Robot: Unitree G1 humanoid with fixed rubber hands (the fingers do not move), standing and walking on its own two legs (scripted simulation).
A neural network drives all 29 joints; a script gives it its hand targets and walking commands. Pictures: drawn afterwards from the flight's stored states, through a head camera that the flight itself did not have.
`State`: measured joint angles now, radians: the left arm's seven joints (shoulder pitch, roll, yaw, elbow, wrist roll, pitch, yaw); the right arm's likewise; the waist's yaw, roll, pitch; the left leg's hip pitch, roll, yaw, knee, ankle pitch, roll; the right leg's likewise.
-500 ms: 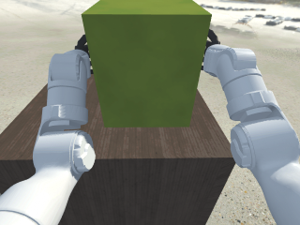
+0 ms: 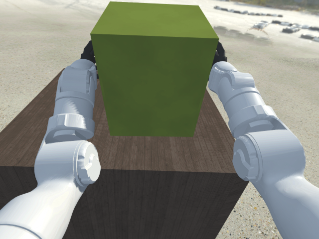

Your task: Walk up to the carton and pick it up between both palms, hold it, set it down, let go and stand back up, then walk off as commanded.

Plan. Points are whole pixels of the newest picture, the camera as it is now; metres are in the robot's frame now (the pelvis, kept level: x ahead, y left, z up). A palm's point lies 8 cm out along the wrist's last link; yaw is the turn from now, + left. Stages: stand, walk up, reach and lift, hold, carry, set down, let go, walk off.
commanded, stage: set down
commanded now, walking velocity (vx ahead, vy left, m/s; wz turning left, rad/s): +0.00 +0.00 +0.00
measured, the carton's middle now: (153, 72) +0.40 +0.02 +0.30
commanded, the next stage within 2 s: none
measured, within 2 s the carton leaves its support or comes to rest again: neither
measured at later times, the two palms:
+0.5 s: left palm (94, 82) +0.40 +0.16 +0.26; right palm (214, 85) +0.39 -0.14 +0.28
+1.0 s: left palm (98, 95) +0.40 +0.16 +0.22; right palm (211, 95) +0.40 -0.14 +0.24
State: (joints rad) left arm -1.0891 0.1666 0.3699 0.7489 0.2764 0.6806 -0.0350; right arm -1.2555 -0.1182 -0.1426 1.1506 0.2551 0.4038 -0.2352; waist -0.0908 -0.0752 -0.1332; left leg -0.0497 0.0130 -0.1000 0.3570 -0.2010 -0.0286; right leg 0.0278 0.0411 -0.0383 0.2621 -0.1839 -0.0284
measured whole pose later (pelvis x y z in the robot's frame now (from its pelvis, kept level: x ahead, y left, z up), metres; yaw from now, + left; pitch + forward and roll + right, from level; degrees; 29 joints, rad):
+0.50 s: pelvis -0.01 +0.00 +0.00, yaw -1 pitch -5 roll -1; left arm -1.01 0.12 0.33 0.64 0.21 0.64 0.05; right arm -1.16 -0.13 -0.10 1.06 0.26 0.34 -0.20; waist -0.06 -0.04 -0.07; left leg -0.10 0.02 -0.09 0.38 -0.20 -0.03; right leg -0.03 0.05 -0.03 0.29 -0.18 -0.03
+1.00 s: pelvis -0.01 -0.01 +0.00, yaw -1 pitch -3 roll -1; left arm -0.97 0.09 0.36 0.73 0.20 0.53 0.07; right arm -1.13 -0.11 -0.14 1.13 0.18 0.24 -0.17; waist -0.04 -0.05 -0.07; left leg -0.12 0.03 -0.09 0.37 -0.19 -0.04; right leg -0.06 0.05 -0.03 0.31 -0.19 -0.04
